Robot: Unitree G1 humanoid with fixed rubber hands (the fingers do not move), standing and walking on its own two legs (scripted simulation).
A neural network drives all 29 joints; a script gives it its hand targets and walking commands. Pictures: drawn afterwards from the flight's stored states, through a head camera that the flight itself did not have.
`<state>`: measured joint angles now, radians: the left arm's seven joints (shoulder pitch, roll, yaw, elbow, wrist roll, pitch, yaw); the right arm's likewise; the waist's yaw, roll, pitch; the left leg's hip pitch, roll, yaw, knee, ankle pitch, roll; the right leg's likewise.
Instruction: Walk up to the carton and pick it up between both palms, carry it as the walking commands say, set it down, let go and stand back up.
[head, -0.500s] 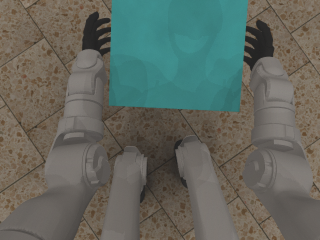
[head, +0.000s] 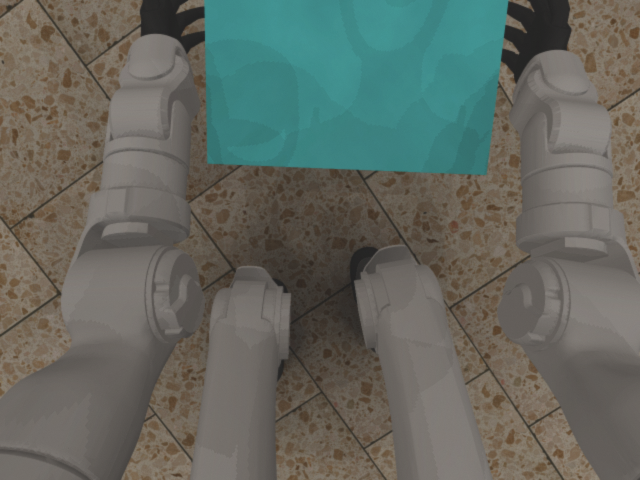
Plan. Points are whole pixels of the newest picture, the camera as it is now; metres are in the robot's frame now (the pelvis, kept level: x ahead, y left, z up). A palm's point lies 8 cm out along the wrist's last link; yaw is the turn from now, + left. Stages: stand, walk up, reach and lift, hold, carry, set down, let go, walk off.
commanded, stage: set down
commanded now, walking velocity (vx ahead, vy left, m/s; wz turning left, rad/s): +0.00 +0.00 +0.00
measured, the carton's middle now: (347, 54) +0.54 -0.09 -0.20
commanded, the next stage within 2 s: none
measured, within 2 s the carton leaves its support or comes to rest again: rests again in 1.50 s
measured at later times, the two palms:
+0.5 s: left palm (188, 54) +0.57 +0.10 -0.20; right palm (501, 60) +0.51 -0.27 -0.19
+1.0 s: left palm (197, 61) +0.57 +0.10 -0.24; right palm (487, 71) +0.51 -0.27 -0.23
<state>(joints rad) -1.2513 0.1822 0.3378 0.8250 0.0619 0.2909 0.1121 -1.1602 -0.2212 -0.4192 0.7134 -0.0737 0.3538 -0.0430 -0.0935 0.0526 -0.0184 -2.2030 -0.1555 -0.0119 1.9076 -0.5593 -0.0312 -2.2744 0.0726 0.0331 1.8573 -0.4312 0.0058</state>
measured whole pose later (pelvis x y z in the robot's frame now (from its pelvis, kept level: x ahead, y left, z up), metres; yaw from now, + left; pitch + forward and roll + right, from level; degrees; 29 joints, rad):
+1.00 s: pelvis +0.00 +0.00 -0.07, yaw +0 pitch +37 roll +0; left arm -1.47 0.31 0.14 1.04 -0.08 0.21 0.15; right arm -1.35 -0.37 -0.30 0.96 0.09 0.23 -0.03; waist -0.12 0.04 0.35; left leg -2.23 -0.15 0.02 2.22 -0.65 0.00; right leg -2.29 -0.01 -0.02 2.17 -0.53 -0.03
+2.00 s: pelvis -0.01 +0.00 -0.09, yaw +0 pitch +31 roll -1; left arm -1.58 0.38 0.04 1.16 -0.15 0.17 0.09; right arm -1.45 -0.42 -0.23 1.09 0.15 0.18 -0.02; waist -0.12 0.04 0.52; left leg -2.20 -0.10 0.04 2.30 -0.64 0.02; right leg -2.25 -0.05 -0.04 2.23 -0.53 -0.05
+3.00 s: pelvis -0.01 +0.00 -0.09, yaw -1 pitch +32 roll +0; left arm -1.61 0.47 0.00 1.16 -0.22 0.13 0.08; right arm -1.50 -0.50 -0.21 1.21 0.27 0.06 -0.04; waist -0.10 0.01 0.52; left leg -2.22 -0.05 0.03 2.30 -0.63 0.02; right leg -2.28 -0.06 -0.08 2.22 -0.50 -0.08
